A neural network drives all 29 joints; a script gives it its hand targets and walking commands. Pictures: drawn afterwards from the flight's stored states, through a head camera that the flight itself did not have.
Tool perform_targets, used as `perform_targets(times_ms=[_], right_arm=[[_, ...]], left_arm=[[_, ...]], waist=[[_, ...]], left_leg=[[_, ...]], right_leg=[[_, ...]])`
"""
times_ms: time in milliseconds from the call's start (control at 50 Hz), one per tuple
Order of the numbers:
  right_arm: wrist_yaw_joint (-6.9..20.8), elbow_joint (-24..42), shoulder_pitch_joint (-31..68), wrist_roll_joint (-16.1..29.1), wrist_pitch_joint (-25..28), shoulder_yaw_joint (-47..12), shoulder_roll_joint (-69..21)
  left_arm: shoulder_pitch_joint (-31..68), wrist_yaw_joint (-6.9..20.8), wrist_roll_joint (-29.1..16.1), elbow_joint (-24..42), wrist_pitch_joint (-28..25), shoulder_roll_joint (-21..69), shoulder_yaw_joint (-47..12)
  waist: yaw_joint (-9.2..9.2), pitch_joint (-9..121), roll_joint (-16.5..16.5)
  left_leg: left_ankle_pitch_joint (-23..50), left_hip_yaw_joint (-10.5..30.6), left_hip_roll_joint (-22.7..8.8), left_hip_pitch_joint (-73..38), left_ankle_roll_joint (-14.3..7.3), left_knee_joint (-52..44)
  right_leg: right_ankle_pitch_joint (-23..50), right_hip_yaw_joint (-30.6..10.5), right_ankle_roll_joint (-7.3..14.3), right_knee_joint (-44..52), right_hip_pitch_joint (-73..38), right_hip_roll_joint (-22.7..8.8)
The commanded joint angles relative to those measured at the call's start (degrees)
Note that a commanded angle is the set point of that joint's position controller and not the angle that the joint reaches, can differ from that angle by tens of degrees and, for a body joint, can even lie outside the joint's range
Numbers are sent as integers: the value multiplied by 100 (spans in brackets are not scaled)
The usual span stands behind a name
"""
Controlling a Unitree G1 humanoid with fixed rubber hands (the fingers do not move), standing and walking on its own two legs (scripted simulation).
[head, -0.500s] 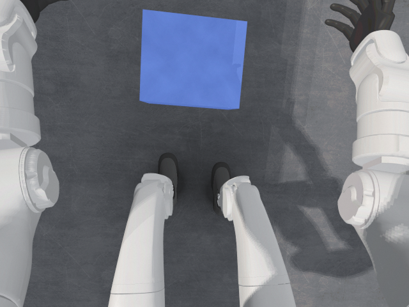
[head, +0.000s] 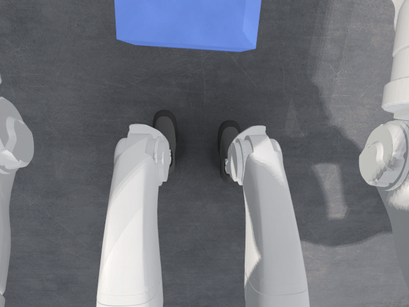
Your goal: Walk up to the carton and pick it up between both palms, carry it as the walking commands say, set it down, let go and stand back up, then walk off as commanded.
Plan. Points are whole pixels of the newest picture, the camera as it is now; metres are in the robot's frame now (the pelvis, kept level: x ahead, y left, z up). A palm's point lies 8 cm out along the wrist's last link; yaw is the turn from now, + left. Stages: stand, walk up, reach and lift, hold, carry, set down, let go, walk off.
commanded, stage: reach and lift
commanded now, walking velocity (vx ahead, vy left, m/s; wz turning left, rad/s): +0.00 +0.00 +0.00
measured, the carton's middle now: out of the picture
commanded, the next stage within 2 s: none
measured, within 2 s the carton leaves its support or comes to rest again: neither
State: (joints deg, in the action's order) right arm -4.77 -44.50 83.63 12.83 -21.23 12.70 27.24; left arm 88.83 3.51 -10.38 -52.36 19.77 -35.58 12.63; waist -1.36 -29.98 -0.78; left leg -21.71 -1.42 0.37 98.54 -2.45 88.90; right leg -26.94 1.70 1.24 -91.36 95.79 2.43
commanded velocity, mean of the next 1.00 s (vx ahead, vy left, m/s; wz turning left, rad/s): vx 0.00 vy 0.00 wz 0.00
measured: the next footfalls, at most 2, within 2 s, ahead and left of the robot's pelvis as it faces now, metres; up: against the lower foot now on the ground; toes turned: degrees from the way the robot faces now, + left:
none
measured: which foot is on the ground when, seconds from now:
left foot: down 0.00-1.00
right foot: down 0.00-1.00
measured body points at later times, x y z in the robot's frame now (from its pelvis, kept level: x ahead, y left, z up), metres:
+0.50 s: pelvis +0.00 +0.00 -0.14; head +0.38 +0.01 +0.07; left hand +0.59 +0.26 -0.29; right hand +0.58 -0.22 -0.30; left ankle +0.14 +0.10 -0.52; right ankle +0.11 -0.10 -0.52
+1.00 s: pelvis +0.02 +0.00 -0.23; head +0.40 +0.01 +0.01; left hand +0.59 +0.25 -0.40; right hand +0.57 -0.21 -0.41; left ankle +0.14 +0.10 -0.52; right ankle +0.11 -0.10 -0.52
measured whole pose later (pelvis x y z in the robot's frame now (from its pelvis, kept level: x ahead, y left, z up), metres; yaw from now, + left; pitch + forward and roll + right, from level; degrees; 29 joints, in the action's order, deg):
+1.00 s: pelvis +0.02 +0.00 -0.23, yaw -1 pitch +30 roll -1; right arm -5.8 -62.9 83.6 15.4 -7.6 6.8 24.2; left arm 86.5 -0.3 -15.7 -67.4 7.2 -33.3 4.1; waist -0.1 -29.9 -1.5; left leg -32.4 -4.0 -3.4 132.4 -5.2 134.6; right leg -39.2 4.1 3.0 -137.6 128.6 0.8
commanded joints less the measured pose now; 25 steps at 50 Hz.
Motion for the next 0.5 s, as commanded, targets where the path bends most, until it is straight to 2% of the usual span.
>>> perform_targets(times_ms=[0, 20, 40, 60, 80, 100, 120, 140, 160, 180, 200, 220, 240, 260, 280, 300, 320, 340, 360, 380, 400, 420, 440, 460, 480], right_arm=[[-85, 1087, 2071, -17, 23, 197, 1361], [-112, 490, 2117, -19, -42, 84, 1083], [-108, 524, 1975, 5, -98, -7, 965], [-150, 124, 1932, -142, -43, 144, 1038], [-152, 663, 2023, -41, -5, 164, 1171], [-169, 1095, 2019, 5, 6, 223, 1122], [-176, 21, 1966, -119, -46, 282, 1174], [-164, 882, 2065, 40, -7, 238, 1173], [-183, 999, 2274, 59, 18, 94, 1067], [-176, 1095, 2415, 19, 15, 144, 1150], [-221, 1040, 2212, -62, 0, 329, 1274], [-249, 786, 2316, -63, -14, 224, 1217], [-227, 671, 2250, -5, 13, 260, 1101], [-227, 1278, 2346, 142, -4, 74, 1017], [-224, 534, 2165, 13, 34, 229, 1083], [-248, 1046, 2238, 22, 66, 289, 1241], [-244, 431, 2245, 80, 78, 289, 1177], [-262, 707, 2352, 16, 134, 329, 1238], [-297, 1642, 2333, 108, 202, 339, 1391], [-255, 285, 1964, 4, 148, 265, 1136], [-220, 652, 2113, 135, 187, 183, 1141], [-184, 555, 1933, 285, 266, 2, 853], [-244, 887, 2035, 154, 350, 209, 1151], [-207, 156, 1925, 194, 358, -28, 969], [-218, 545, 2100, 245, 404, 77, 1049]], left_arm=[[2059, -86, -104, 1001, 5, -1598, 104], [2172, -40, -129, 543, 7, -1518, 31], [2018, 8, -92, 600, 34, -1534, 185], [2027, 27, -60, 341, 6, -1546, 87], [2174, 8, -111, 980, -21, -1473, 38], [2064, -20, -112, 1369, -28, -1536, 69], [2027, -32, -83, 330, 56, -1535, 66], [2111, -47, -101, 1011, 27, -1629, 100], [2120, -11, -163, 894, -16, -1570, 132], [2141, -14, -146, 1118, -16, -1527, 27], [2299, -22, -176, 1506, -30, -1598, -7], [2198, -7, -144, 795, -13, -1680, 71], [2083, 14, -90, 633, -52, -1810, 133], [2319, 2, -230, 1430, -38, -1685, -44], [2152, 7, -113, 853, -63, -1653, -54], [2214, -32, -238, 1305, -87, -1652, -103], [2304, -1, -250, 501, -73, -1680, -253], [2440, -9, -403, 925, -89, -1536, -309], [2349, -81, -437, 1901, -120, -1607, -372], [2085, -20, -402, 581, -118, -1522, -364], [2252, -74, -423, 981, -155, -1575, -337], [2052, -46, -298, 869, -270, -1523, -257], [2081, -137, -272, 1223, -325, -1704, -224], [1915, -112, -274, 410, -308, -1675, -232], [1880, -144, -204, 267, -348, -1641, -220]], waist=[[32, 12457, 304], [61, 11772, 273], [166, 11987, 272], [52, 11472, 235], [15, 12015, 401], [21, 12757, 438], [18, 11500, 516], [8, 12241, 415], [142, 12077, 238], [70, 12084, 290], [-149, 12471, 500], [-58, 11770, 322], [29, 11332, 308], [89, 12520, 410], [-43, 11762, 482], [-77, 12204, 613], [-194, 11354, 609], [-303, 11590, 534], [-293, 12922, 686], [-307, 11308, 614], [-135, 11468, 680], [-33, 11249, 596], [-30, 11824, 713], [11, 10963, 505], [163, 10731, 560]], left_leg=[[1396, 225, 152, -5405, 20, -212], [1165, 154, 140, -4853, -2, -205], [1131, 59, 159, -4699, 14, -76], [954, 128, 142, -4178, 14, 11], [1264, 102, 158, -4650, 25, 193], [1760, 129, 180, -4767, 56, 300], [1221, 189, 111, -4321, 74, 264], [1374, 208, 111, -4679, 5, 435], [1487, 79, 166, -4151, 5, 554], [1507, 87, 169, -4071, 17, 654], [1598, 155, 160, -4271, 77, 790], [1249, 89, 129, -3690, 19, 892], [950, 64, 101, -3427, -17, 853], [1450, 121, 119, -4150, 24, 956], [1301, 154, 88, -3656, 62, 1125], [1679, 207, 95, -4184, 59, 1333], [1120, 269, 0, -3772, 27, 1357], [1207, 259, 22, -3793, 64, 1413], [1838, 323, 56, -4676, 121, 1527], [1417, 182, 21, -3491, 98, 1709], [1393, 273, -12, -3905, 100, 1710], [1431, 182, -35, -3482, 60, 1886], [1864, 250, 6, -3869, 106, 2040], [1474, 308, -64, -3380, 104, 2059], [1416, 166, -20, -3217, 39, 2158]], right_leg=[[822, 179, -217, 624, -2734, 115], [649, 186, -227, 600, -2344, 98], [758, 100, -209, 535, -2717, 84], [595, 163, -209, 335, -2171, 86], [794, 130, -174, 270, -2374, 98], [1310, 192, -194, 62, -2601, 133], [632, 271, -195, 54, -1705, 98], [783, 181, -187, -24, -2158, 88], [1050, 96, -211, -110, -2241, 72], [1170, 145, -226, -283, -2150, 86], [1187, 186, -184, -409, -2131, 88], [941, 143, -212, -481, -1800, 44], [663, 141, -254, -516, -1607, 34], [1074, 142, -215, -630, -2225, 36], [900, 211, -200, -848, -1389, 40], [1026, 216, -182, -962, -1519, 47], [436, 290, -190, -974, -742, 15], [661, 298, -170, -1005, -1130, 8], [1157, 326, -163, -1168, -1608, 53], [817, 313, -132, -1254, -779, 58], [689, 287, -157, -1305, -852, -6], [843, 203, -157, -1407, -806, 1], [1114, 246, -174, -1682, -929, 3], [868, 268, -199, -1694, -552, -33], [783, 245, -238, -1706, -568, -18]])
